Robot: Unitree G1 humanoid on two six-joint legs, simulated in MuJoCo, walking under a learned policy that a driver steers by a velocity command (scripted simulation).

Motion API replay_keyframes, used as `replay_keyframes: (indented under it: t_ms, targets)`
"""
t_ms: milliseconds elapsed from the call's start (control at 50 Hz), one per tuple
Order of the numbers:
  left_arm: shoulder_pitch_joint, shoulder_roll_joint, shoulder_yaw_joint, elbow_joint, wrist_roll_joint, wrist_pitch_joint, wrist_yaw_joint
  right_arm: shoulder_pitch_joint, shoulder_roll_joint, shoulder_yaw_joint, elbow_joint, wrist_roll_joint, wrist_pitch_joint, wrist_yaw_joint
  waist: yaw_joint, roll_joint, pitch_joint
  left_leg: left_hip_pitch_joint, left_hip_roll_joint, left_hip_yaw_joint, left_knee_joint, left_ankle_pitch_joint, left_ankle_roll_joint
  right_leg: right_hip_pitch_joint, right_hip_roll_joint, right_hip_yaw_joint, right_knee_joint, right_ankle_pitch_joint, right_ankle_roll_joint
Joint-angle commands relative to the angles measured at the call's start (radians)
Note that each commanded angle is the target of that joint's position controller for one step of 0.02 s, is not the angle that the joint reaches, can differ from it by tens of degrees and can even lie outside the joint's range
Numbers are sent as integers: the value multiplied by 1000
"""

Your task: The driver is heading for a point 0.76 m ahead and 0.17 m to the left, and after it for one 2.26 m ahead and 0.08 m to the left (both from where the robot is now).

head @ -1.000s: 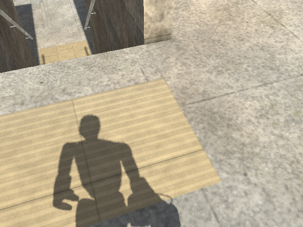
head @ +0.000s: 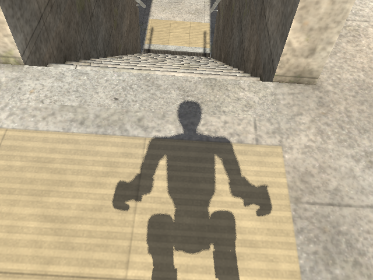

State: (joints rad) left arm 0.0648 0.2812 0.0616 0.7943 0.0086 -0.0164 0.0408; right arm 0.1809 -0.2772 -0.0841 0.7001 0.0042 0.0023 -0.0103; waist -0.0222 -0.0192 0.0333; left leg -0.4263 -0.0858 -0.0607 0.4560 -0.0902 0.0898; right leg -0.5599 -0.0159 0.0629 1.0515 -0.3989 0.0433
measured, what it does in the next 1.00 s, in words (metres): walks ahead, turning left: right foot, then left foot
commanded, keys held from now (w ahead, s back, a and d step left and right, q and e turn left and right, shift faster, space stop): w+q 0.76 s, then w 0.14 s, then w+e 0.10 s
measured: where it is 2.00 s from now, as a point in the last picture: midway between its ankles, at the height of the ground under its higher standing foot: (94, 166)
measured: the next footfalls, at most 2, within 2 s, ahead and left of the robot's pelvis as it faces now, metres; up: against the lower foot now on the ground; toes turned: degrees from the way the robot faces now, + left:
right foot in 0.24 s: +0.12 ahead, -0.15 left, +0.00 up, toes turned +12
left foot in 0.72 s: +0.31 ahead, +0.22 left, +0.00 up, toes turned +30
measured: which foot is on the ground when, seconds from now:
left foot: down 0.00-0.24, up 0.26-0.70, down 0.72-1.00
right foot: up 0.00-0.22, down 0.24-0.74, up 0.76-1.00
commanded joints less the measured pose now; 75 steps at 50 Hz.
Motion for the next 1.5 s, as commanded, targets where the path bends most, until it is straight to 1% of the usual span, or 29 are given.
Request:
replay_keyframes:
  t_ms: [20, 160, 220, 240, 260, 280, 340, 480, 620, 680, 700, 720, 740, 760, 780, 800, 820, 860, 1020, 1140, 1220, 1260, 1280, 1300, 1320, 1340, 1380, 1440, 1500]
  targets:
    - [62, 69, 18, -46, -2, -8, 3, -9, -150, -40, -87, 10, -14, -22, 26, 149, -182, 145, 212, -327, -215, -311, 160, 25, 12, 0, -154, 63, 10]
    - [36, 84, 27, -72, -20, -63, -25, 20, -164, -42, -105, 11, -12, -26, 8, 186, -140, 116, 211, -433, -214, -490, 135, 152, 48, -7, -404, 45, -22]
    - [156, 85, 38, -38, -29, -83, -32, -23, -136, -30, -124, 18, 0, -24, 86, 161, -104, -22, 149, -418, -158, -536, 89, 389, 36, -30, -639, 143, -69]
    - [258, 123, 53, -8, -22, -84, -26, -52, -98, -19, -141, 20, 0, -24, 127, 109, -110, -171, 97, -357, -30, -538, 34, 559, -64, 33, -693, 125, -101]
    - [334, 190, 65, 2, -1, -80, -19, -30, -9, 3, -148, 28, -5, -20, 119, -94, -146, -325, -23, -158, 298, -498, -27, 678, -286, 292, -769, -95, -166]
    - [296, 239, 77, -11, 31, -84, -31, -65, -63, -6, -201, 25, -25, -10, 86, -218, -38, -523, 2, -120, 450, -432, -21, 589, -413, 581, -869, -324, -254]
    - [181, 121, 47, -59, -9, -87, -17, 3, -125, -27, -140, 9, -36, 10, 38, -128, 11, -533, 85, -109, 631, -219, -55, 559, -307, 351, -876, -170, -189]
    - [289, 117, 36, -22, 11, -89, -23, -90, -55, -8, -166, 19, -36, 29, 97, -91, 35, -469, 134, -33, 611, 34, -107, 516, -229, -22, -893, 285, -178]
    - [340, 178, 47, 14, -21, -66, -24, -243, -17, 15, -221, 28, -43, 77, 139, -92, 102, -326, 146, 105, 268, 5, -64, 584, -275, -161, -878, 395, -165]
    - [328, 225, 62, 20, -37, -52, -22, -172, -69, -10, -218, 19, -39, 82, 59, -134, 21, -104, 57, 186, 199, -132, 8, 622, -283, -233, -691, 953, -141]
    - [316, 234, 64, 18, -41, -47, -17, -32, -112, -35, -183, 20, -35, 78, -27, -129, -65, 84, 11, 204, 144, -106, 44, 601, -268, -264, -513, 1116, -125]
    - [319, 217, 56, 9, -41, -50, -12, 147, -172, -69, -134, 24, -28, 62, -116, -93, -165, 372, -8, 171, 93, -34, 85, 460, -234, -285, -281, 1072, -93]
    - [348, 107, 21, -29, 11, -62, -18, 258, -256, -86, -105, 31, -19, 35, -106, 136, -274, 709, 226, -169, 124, 28, 151, 124, -166, -263, 63, 274, -54]
    - [381, 55, -9, -96, 0, -101, -31, 234, -319, -81, -135, 27, -39, 41, -40, 312, -476, 920, 441, -774, -79, -249, 360, -177, 18, -61, 354, -215, -20]
    - [242, 156, 18, -104, -44, -128, -39, 262, -213, -54, -116, 12, -49, 47, -115, 144, -421, 868, 419, -693, -154, -249, 287, -275, -33, 42, 395, -118, -36]
    - [196, 154, 16, -120, -60, -135, -40, 222, -173, -40, -96, 12, -58, 47, -92, 138, -271, 728, 386, -533, -148, -155, 246, -301, -68, 13, 348, -35, -55]
    - [194, 140, 12, -107, -39, -133, -30, 140, -145, -26, -104, 15, -64, 46, -39, 34, -185, 548, 342, -410, -150, -47, 211, -239, -116, 9, 271, 44, -55]
    - [234, 140, 20, -90, -15, -110, -33, 38, -100, -8, -116, -3, -70, 43, 37, 70, -119, 330, 278, -275, -194, 100, 191, -103, -159, 11, 176, 116, -44]
    - [102, 71, -2, -107, -15, -76, -48, 78, -114, -1, -18, -8, -97, 20, 5, 70, -8, 236, 221, -21, -289, 219, 135, -119, -133, -36, -215, 496, -16]
    - [-54, 61, -13, -173, -36, -84, -91, 153, -152, -9, 49, -1, -92, 16, -64, 52, 55, 436, 308, 24, -281, 179, 108, -181, -74, -37, -441, 526, -78]
    - [-7, 87, -1, -201, -24, -80, -112, 124, -181, -19, 52, 2, -66, 1, -16, 87, -12, 551, 326, 76, -115, 610, 60, -86, 1, -107, -465, 325, -136]
    - [212, 157, 38, -162, -20, -70, -100, 98, -195, -18, 41, 2, -49, -11, 107, 90, -151, 495, 272, 137, 205, 864, 15, 228, 85, -159, -501, 313, -189]
    - [361, 233, 62, -145, -19, -63, -87, 121, -163, -2, 20, -15, -55, -20, 159, -13, -264, 266, 232, 162, 514, 585, -24, 539, -54, 55, -494, 404, -252]
    - [374, 304, 73, -145, -29, -71, -90, 272, -27, 42, -3, -36, -82, 5, 54, -270, -398, -178, 6, 84, 884, -382, -95, 921, -297, 615, -577, 215, -458]
    - [425, 201, 51, -147, -33, -67, -86, 173, -120, 29, 1, -11, -114, 24, 139, -165, -457, -300, 19, -77, 970, -449, -80, 982, -299, 764, -712, 65, -438]
    - [368, 174, 42, -155, -23, -65, -78, 68, -154, 20, -40, 26, -133, 33, 144, -108, -296, -372, 72, -78, 955, -367, -63, 875, -277, 624, -734, 78, -384]
    - [246, 154, 34, -188, -16, -60, -72, -7, -139, 23, -63, -1, -144, 22, 74, 54, -130, -309, 140, -51, 795, -263, -63, 578, -213, 452, -760, 285, -350]
    - [189, 131, 26, -209, -12, -62, -64, 53, -127, 17, -55, -19, -115, 12, 4, 0, -92, -204, 173, -40, 667, -229, -100, 404, -151, 337, -811, 447, -354]
    - [216, 158, 34, -192, -19, -61, -46, 0, -91, 29, -67, -25, -96, 2, 13, -13, -58, -201, 163, -7, 507, -125, -151, 311, -115, 246, -822, 523, -344]
Over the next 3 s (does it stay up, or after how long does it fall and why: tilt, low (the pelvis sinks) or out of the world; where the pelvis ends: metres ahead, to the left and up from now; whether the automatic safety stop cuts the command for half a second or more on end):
stays up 1.36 0.22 -0.04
